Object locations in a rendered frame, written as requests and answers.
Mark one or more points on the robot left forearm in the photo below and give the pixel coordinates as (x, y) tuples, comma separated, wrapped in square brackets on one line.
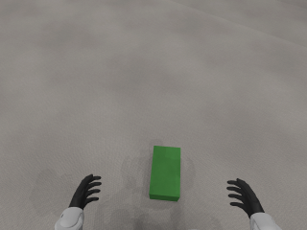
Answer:
[(71, 218)]

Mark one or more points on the left robot hand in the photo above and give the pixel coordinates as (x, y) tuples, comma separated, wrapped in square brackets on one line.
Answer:
[(79, 198)]

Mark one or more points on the right robot hand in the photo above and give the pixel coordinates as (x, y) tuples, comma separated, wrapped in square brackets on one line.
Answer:
[(251, 203)]

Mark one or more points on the robot right forearm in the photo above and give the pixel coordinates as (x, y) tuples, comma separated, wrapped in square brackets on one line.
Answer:
[(262, 221)]

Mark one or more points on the carton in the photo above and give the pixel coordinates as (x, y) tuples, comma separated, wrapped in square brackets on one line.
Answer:
[(165, 174)]

